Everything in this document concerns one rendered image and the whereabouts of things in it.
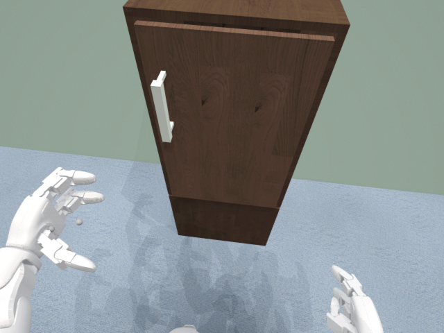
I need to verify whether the handle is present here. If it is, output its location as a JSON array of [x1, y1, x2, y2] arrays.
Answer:
[[151, 71, 174, 142]]

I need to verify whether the right robot hand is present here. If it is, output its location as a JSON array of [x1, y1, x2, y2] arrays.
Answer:
[[327, 265, 384, 333]]

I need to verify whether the robot left forearm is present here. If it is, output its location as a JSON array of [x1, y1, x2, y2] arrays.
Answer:
[[0, 246, 42, 333]]

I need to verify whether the left robot hand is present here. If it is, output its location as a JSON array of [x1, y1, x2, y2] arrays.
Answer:
[[6, 167, 105, 272]]

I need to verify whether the cupboard door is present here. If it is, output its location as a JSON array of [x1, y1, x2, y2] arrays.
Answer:
[[134, 20, 335, 208]]

